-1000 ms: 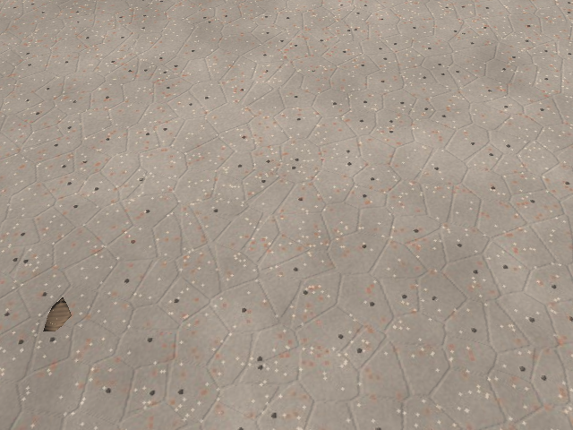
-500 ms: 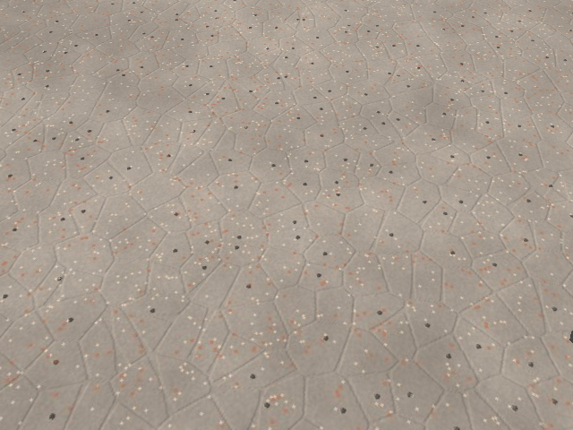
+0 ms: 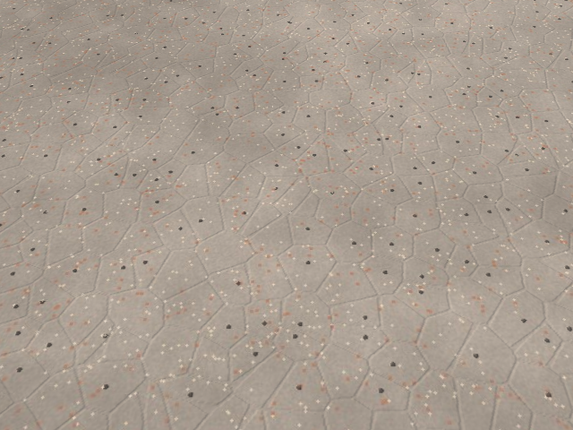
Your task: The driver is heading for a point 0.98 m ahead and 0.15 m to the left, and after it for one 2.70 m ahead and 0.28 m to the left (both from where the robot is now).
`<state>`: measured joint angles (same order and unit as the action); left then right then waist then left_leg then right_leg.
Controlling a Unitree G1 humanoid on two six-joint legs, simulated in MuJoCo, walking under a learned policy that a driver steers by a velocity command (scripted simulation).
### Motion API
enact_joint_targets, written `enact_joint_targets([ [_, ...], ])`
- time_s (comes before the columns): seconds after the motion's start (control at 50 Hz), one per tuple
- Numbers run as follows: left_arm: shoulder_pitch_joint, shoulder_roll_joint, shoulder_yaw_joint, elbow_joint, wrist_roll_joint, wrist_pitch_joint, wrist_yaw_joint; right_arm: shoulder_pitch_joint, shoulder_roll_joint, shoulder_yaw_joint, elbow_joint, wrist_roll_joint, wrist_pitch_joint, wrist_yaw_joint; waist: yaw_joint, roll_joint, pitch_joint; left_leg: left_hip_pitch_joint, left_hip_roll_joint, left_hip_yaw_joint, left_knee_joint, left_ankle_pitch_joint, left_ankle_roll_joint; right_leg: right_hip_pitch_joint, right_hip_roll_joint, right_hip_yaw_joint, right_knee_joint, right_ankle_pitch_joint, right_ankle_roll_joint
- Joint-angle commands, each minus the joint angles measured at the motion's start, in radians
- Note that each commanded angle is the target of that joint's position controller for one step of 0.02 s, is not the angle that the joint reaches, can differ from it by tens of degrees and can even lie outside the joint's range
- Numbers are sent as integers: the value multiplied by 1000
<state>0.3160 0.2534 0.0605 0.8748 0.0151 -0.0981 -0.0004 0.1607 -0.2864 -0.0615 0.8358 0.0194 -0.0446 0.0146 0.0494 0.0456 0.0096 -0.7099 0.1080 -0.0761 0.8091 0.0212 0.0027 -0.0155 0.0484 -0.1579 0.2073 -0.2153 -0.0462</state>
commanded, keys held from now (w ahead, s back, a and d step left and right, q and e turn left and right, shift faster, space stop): w+q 0.30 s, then w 0.70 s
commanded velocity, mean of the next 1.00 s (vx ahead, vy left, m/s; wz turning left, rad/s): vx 0.50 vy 0.00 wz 0.27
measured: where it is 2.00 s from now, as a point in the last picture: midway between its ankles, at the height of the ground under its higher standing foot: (246, 288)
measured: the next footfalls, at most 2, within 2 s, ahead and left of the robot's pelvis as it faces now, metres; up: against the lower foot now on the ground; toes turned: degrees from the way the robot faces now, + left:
left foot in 0.20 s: +0.28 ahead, +0.14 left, +0.00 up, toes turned +9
right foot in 0.70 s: +0.62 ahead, +0.01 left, +0.00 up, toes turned +15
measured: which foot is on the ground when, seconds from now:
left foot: up 0.00-0.18, down 0.20-0.72, up 0.74-1.00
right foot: down 0.00-0.20, up 0.22-0.68, down 0.70-1.00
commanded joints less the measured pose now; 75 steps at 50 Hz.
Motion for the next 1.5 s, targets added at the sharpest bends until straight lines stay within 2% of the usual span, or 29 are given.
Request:
enact_joint_targets([
  [0.02,-24,163,37,-46,-8,-8,13,-107,-21,4,-92,-3,-12,17,15,-80,65,34,-4,52,-117,88,10,-46,-281,35,-100,301,-115],
  [0.12,-6,198,52,-23,-28,35,22,-158,-44,-4,-163,1,-8,47,1,-104,61,31,-51,128,-195,-102,70,140,-338,-15,47,616,-82],
  [0.18,-50,227,58,-40,-33,60,38,98,-135,-58,-121,5,-2,43,-154,-128,-98,409,-167,194,-243,-161,146,82,-297,-65,437,951,-28],
  [0.2,-41,206,47,-57,-21,54,42,262,-218,-94,-84,5,6,23,-222,-40,-193,716,-92,29,-278,-141,202,-144,-253,-68,729,691,16],
  [0.22,53,49,0,-106,13,24,22,251,-316,-108,-85,13,4,13,-102,219,-263,1050,161,-525,-351,-258,385,-609,-37,4,1080,-273,83],
  [0.24,-28,111,3,-117,-23,-21,5,283,-252,-86,-113,2,-7,15,-164,120,-390,1137,227,-764,-487,-346,433,-738,-6,238,1204,-387,68],
  [0.26,-123,155,15,-147,-59,-46,-6,252,-195,-71,-109,-6,-17,15,-181,73,-262,1064,197,-613,-503,-282,378,-821,-62,259,1192,-300,42],
  [0.3,-154,153,18,-144,-25,-59,4,120,-134,-54,-134,-2,-23,12,-100,-41,-109,769,113,-393,-513,-98,313,-732,-138,244,1013,-163,34],
  [0.34,-110,160,28,-131,-13,-31,3,58,-92,-37,-162,-20,-23,5,-42,-17,-81,612,83,-300,-558,39,303,-612,-172,240,934,-110,50],
  [0.5,-287,80,-1,-176,-12,-6,-7,153,-138,-41,-112,-8,-29,-22,-109,17,-5,493,-4,-81,-616,43,221,-541,-131,175,443,325,95],
  [0.62,-386,111,3,-218,-21,-24,-33,233,-148,-43,-58,-4,-16,-24,-139,30,39,704,98,-164,-536,42,206,-612,-103,187,297,252,37],
  [0.66,-337,128,10,-210,-22,-28,-38,225,-158,-47,-53,-5,-7,-29,-105,54,21,751,111,-170,-478,182,185,-549,-84,171,277,168,5],
  [0.7,-122,186,39,-151,-15,-32,-31,190,-142,-38,-65,-10,-1,-30,9,41,-124,696,32,-104,-233,424,142,-220,-64,145,259,206,-54],
  [0.72,54,246,52,-126,-2,-31,-25,190,-99,-18,-89,-27,-1,-31,72,-57,-275,515,-39,-57,56,182,107,72,-234,343,291,234,-124],
  [0.74,121,303,70,-89,-10,-22,-32,349,-6,7,-88,-10,-21,-22,7,-358,-387,117,-209,-10,402,-515,31,408,-442,803,204,38,-292],
  [0.76,123,204,45,-90,-36,-18,-34,290,-97,-6,-77,2,-34,-19,53,-258,-340,-19,-163,-99,496,-595,36,396,-428,896,113,-190,-266],
  [0.78,47,164,31,-104,-33,-14,-28,172,-143,-19,-110,16,-42,-15,58,-180,-185,-75,-110,-73,502,-504,42,263,-393,748,89,-202,-217],
  [0.82,-62,135,17,-121,-10,-5,-26,81,-126,-20,-132,-6,-46,-18,8,-82,-43,-20,-34,-21,396,-370,36,8,-324,571,40,-7,-192],
  [0.9,-76,132,12,-104,-15,-16,-25,129,-68,-14,-123,-11,-24,-18,-53,-129,-27,77,12,5,250,-309,8,-130,-271,413,-38,197,-201],
  [1.04,3,184,25,-56,-30,2,-7,-94,-28,7,-176,-12,-35,-7,12,-103,20,107,-15,59,-158,43,-19,-129,-215,241,-73,270,-155],
  [1.14,65,194,29,-11,-36,28,-1,-199,-46,4,-219,-5,-47,17,32,-113,54,96,-46,57,-287,1,15,11,-277,261,6,337,-134],
  [1.2,31,203,29,-9,-36,48,10,-38,-98,-23,-178,-30,-62,19,-72,-131,-54,361,-110,90,-376,31,66,30,-230,249,236,669,-69],
  [1.22,31,177,19,-22,-27,45,11,78,-153,-41,-148,-44,-67,12,-120,-98,-154,589,-52,56,-361,268,100,-65,-169,222,400,599,-26],
  [1.24,89,96,-10,-47,2,31,6,197,-231,-55,-138,-70,-61,0,-128,81,-323,985,210,-191,-254,637,212,-381,-67,183,742,145,40],
  [1.26,223,61,-25,-11,-17,24,1,222,-215,-49,-133,-53,-41,3,-113,238,-499,1142,377,-428,-278,685,335,-554,15,255,984,-510,73],
  [1.28,146,180,10,-10,-46,30,3,198,-161,-38,-146,-38,-24,0,-142,110,-442,1027,317,-360,-325,535,297,-591,-34,309,1061,-476,76],
  [1.34,31,154,24,-41,-38,82,25,-2,-81,-11,-144,-32,-18,-8,-52,56,-140,607,202,-102,-461,304,220,-574,-133,237,970,-301,99],
  [1.4,75,113,30,-53,-32,133,42,-95,-89,-17,-136,-56,-27,-11,7,99,-89,400,180,21,-565,205,239,-454,-128,198,946,-193,122],
  [1.5,-37,103,34,-123,-23,141,29,-96,-118,-29,-102,-44,-10,-45,-20,64,-87,453,195,115,-597,52,236,-469,-161,187,741,-28,110],
])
